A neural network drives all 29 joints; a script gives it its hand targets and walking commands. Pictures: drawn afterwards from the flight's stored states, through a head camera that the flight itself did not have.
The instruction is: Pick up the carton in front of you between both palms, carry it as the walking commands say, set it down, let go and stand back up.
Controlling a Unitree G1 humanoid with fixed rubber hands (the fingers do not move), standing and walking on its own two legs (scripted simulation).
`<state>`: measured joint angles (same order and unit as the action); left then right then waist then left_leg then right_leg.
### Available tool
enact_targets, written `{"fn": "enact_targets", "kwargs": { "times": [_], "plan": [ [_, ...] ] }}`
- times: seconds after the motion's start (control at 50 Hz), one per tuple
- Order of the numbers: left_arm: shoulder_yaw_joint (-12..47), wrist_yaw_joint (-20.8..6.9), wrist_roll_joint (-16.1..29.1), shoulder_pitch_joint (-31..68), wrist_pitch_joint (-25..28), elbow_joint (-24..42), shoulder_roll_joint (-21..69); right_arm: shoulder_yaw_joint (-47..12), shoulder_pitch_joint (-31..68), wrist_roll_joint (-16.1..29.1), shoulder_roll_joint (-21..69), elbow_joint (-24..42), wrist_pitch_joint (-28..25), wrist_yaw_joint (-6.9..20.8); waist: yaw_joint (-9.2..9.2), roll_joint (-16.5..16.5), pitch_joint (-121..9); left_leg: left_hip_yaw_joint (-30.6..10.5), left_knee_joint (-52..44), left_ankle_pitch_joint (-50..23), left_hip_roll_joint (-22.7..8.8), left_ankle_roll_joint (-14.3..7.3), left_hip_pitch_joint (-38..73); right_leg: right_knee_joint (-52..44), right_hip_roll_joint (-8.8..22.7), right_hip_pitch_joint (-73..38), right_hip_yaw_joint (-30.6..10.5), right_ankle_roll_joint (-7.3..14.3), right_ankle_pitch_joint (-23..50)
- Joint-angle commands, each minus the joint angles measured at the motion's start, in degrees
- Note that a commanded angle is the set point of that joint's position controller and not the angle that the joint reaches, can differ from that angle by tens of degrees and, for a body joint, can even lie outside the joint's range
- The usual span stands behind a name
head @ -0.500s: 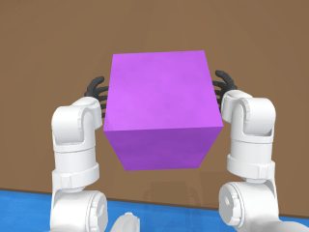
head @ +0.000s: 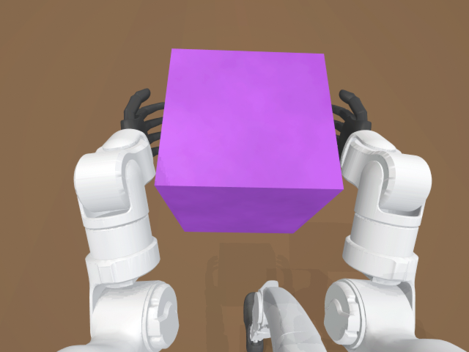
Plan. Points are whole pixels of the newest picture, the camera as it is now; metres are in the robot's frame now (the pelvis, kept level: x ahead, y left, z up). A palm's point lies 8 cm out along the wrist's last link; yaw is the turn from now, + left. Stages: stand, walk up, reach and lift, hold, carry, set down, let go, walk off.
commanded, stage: carry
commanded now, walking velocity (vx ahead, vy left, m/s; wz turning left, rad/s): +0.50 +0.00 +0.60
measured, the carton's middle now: (243, 157) +0.41 -0.03 +0.07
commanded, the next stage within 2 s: none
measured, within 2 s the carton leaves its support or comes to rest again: neither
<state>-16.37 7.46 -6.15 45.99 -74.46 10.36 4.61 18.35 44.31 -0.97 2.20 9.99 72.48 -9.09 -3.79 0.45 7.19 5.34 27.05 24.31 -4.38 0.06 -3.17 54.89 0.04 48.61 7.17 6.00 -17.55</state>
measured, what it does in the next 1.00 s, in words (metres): climbs, turning left: left foot, then right foot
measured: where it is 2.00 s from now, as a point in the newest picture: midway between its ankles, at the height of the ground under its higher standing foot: (179, 103)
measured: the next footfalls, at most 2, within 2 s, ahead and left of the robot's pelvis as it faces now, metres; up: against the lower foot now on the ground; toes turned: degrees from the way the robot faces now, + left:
left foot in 0.44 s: +0.51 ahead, +0.06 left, +0.07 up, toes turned +17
right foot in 0.88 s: +0.83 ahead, -0.03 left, +0.07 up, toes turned +21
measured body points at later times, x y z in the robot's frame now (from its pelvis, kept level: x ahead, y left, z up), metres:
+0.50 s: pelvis +0.38 +0.00 +0.05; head +0.39 +0.00 +0.50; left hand +0.74 +0.23 +0.25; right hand +0.80 -0.07 +0.26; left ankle +0.47 +0.05 -0.66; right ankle +0.21 -0.11 -0.57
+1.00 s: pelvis +0.70 +0.03 +0.08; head +0.74 +0.05 +0.53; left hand +0.89 +0.32 +0.14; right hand +1.05 +0.06 +0.14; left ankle +0.54 +0.05 -0.58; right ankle +0.79 -0.05 -0.66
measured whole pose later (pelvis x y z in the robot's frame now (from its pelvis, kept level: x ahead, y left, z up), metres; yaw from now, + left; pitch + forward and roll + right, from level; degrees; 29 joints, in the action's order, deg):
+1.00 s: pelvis +0.70 +0.03 +0.08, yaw +27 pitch +7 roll +0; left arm -12.2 6.4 -6.3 18.8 -66.8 12.3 9.9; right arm 13.5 21.2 -6.2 8.7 10.9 67.1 -5.1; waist 3.5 0.3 -0.4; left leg -0.3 59.1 24.9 3.8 -0.8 -22.9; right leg 24.3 1.9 23.4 6.8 1.6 -7.7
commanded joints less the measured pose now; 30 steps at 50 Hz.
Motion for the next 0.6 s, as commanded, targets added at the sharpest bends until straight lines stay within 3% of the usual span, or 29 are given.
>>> {"fn": "enact_targets", "kwargs": {
  "times": [0.0, 0.02, 0.04, 0.06, 0.08, 0.1, 0.14, 0.16, 0.2, 0.24, 0.3, 0.34, 0.38, 0.4, 0.42, 0.44, 0.46, 0.48, 0.5, 0.52, 0.56, 0.58],
  "plan": [
    [39.2, -8.9, 18.0, 34.4, 1.8, -1.7, 46.4, -46.3, 43.4, 25.5, 54.9, 1.1, 1.3, 15.6, 13.82, -0.5, -50.7, -2.5, 37.1, -37.6, 0.8, -2.8, -15.3, -21.8, 3.3, -62.6, -12.3, 2.2, 14.6],
    [40.3, -9.7, 19.2, 33.6, 2.3, -2.3, 47.4, -44.9, 42.6, 24.6, 54.3, 0.6, 1.7, 16.1, 10.57, -22.3, -59.2, -8.8, 62.0, 1.9, 12.3, -0.9, -26.3, -25.4, 22.3, -72.7, -44.7, 12.7, 41.3],
    [40.7, -10.6, 22.1, 33.9, 1.9, -1.8, 49.8, -44.9, 42.3, 23.2, 53.0, -1.6, 1.9, 16.0, 9.69, -14.5, -58.0, -17.7, 68.3, -0.6, 8.7, -3.6, -27.3, -19.0, 19.4, -72.4, -39.6, 12.1, 53.6],
    [42.1, -11.4, 24.0, 36.9, 1.9, 0.5, 51.1, -43.9, 41.3, 22.8, 54.9, -1.5, 1.7, 15.9, 10.51, -11.0, -54.3, -15.5, 72.3, -1.8, 7.2, -4.0, -34.6, -18.9, 20.2, -70.5, -36.8, 12.2, 44.4],
    [43.3, -12.1, 26.6, 41.0, 2.1, 2.6, 54.2, -43.1, 42.8, 21.8, 55.1, -0.7, 1.5, 15.6, 9.90, -6.1, -48.9, -13.2, 70.7, -2.1, 4.6, -4.0, -40.0, -21.2, 19.4, -67.2, -35.3, 9.5, 35.4],
    [44.2, -12.7, 28.7, 44.2, 2.3, 4.4, 55.6, -42.5, 43.5, 20.7, 55.2, -0.3, 1.4, 15.1, 8.69, -6.7, -45.0, -12.3, 68.2, -1.5, 3.2, -4.2, -43.5, -21.9, 18.4, -65.6, -32.6, 8.0, 32.2],
    [45.7, -13.4, 31.6, 46.7, 2.2, 6.0, 57.1, -41.3, 42.0, 18.2, 53.9, -0.6, 1.1, 13.9, 8.90, -4.3, -40.0, -9.9, 65.1, -1.1, 2.3, -4.9, -47.6, -22.6, 16.8, -64.2, -26.8, 5.8, 28.6],
    [45.8, -13.6, 32.4, 47.3, 2.0, 6.2, 57.1, -41.0, 40.6, 17.2, 53.5, -1.3, 1.1, 13.4, 8.58, -2.0, -38.8, -9.2, 60.1, -1.2, 1.8, -4.6, -47.2, -23.9, 16.7, -63.1, -24.1, 5.3, 30.3],
    [45.6, -13.9, 33.4, 48.1, 1.5, 5.9, 56.3, -39.7, 38.4, 15.3, 51.9, -2.7, 1.1, 12.6, 8.17, -1.8, -37.0, -6.7, 49.8, -3.2, 1.6, -4.5, -45.7, -25.5, 15.5, -61.1, -17.1, 3.5, 37.1],
    [44.4, -14.3, 33.6, 47.8, 0.6, 3.6, 54.6, -38.5, 37.7, 13.9, 49.7, -4.5, 1.7, 11.9, 8.27, -4.2, -34.8, -2.2, 37.3, -7.1, 3.5, -4.5, -43.4, -27.6, 13.4, -59.7, -9.6, 2.8, 45.3],
    [41.4, -15.1, 32.3, 45.1, -0.8, -3.8, 52.4, -37.2, 37.8, 12.9, 48.0, -9.6, 3.2, 11.4, 8.26, -7.4, -32.1, 3.9, 16.4, -20.8, 6.9, -4.8, -35.5, -28.1, 9.8, -58.8, 0.3, 0.5, 50.3],
    [38.9, -15.3, 31.1, 44.6, -1.4, -8.6, 51.2, -36.8, 39.0, 13.4, 47.9, -13.0, 4.1, 11.6, 6.76, -9.1, -31.4, 8.4, 6.6, -25.4, 10.4, -6.3, -25.8, -25.6, 10.0, -57.2, 4.4, -1.5, 59.8],
    [36.6, -15.2, 29.7, 45.0, -1.8, -12.1, 50.6, -36.3, 42.3, 15.4, 49.3, -15.2, 4.8, 12.4, 2.97, -13.1, -33.0, 7.7, 4.0, -26.8, 11.3, -8.4, -14.8, -16.9, 12.4, -54.0, 5.7, -3.2, 65.0],
    [35.6, -15.1, 28.9, 45.9, -2.1, -13.3, 50.2, -35.7, 43.7, 16.7, 50.3, -16.2, 5.1, 13.0, -0.12, -11.7, -34.8, 7.7, -0.8, -29.9, 11.3, -8.8, -6.0, -7.8, 11.7, -51.1, 7.1, -4.4, 62.1],
    [34.8, -14.9, 28.1, 46.9, -2.3, -14.5, 49.4, -35.3, 45.1, 18.1, 51.5, -17.0, 5.2, 13.5, -2.07, -6.1, -33.8, 2.8, -3.8, -30.8, 8.9, -8.6, 2.8, 2.6, 9.3, -42.4, 5.9, -5.4, 45.1],
    [33.9, -14.6, 26.9, 46.6, -2.7, -16.7, 49.8, -34.4, 46.7, 19.7, 52.3, -19.1, 5.5, 14.1, -0.61, 3.0, -31.3, -8.9, 4.2, -46.3, 0.8, -9.0, 12.0, 11.6, 4.0, -27.3, 3.3, -5.6, -3.9],
    [31.4, -14.0, 26.1, 46.5, -3.5, -18.6, 49.0, -32.5, 46.3, 20.1, 50.7, -21.5, 5.6, 14.4, 0.13, 14.0, -38.2, -34.9, 3.4, -53.7, -10.4, -22.6, 23.3, 29.2, -4.4, -12.8, -2.7, -8.1, -16.6],
    [29.4, -13.0, 24.5, 47.0, -3.6, -18.5, 48.0, -32.9, 47.3, 21.6, 53.3, -22.5, 5.9, 15.0, -1.18, 10.1, -41.2, -41.3, -1.9, -37.2, -12.2, -26.3, 25.7, 35.7, -2.5, -5.3, -9.2, -7.1, -14.0],
    [28.3, -12.2, 23.3, 48.9, -3.6, -17.3, 47.8, -33.1, 50.0, 24.0, 56.4, -21.8, 5.6, 15.8, -1.50, 5.4, -37.7, -38.5, -4.0, -29.2, -10.7, -24.1, 20.7, 33.7, -0.1, -3.0, -11.3, -6.2, -10.4],
    [26.9, -11.6, 21.9, 49.4, -3.4, -17.0, 48.1, -34.0, 53.2, 26.4, 59.9, -20.2, 5.3, 16.4, -0.10, -0.8, -35.2, -34.1, -4.4, -27.6, -9.0, -20.6, 15.4, 28.8, 1.6, -3.7, -11.1, -5.9, -7.9],
    [24.3, -10.8, 19.6, 47.2, -2.7, -18.6, 49.0, -35.1, 57.8, 29.5, 64.9, -19.1, 4.5, 17.3, 0.87, -3.9, -33.6, -30.6, -5.5, -29.0, -7.4, -18.4, 7.3, 21.7, 3.5, -7.2, -10.8, -6.4, -6.1],
    [23.6, -10.7, 18.8, 45.2, -2.2, -20.0, 49.8, -34.9, 58.0, 30.1, 66.5, -19.5, 3.9, 17.6, 0.98, -3.4, -33.5, -29.4, -6.4, -28.7, -6.8, -17.8, 4.9, 18.7, 4.1, -8.6, -10.2, -7.2, -5.7]
  ]
}}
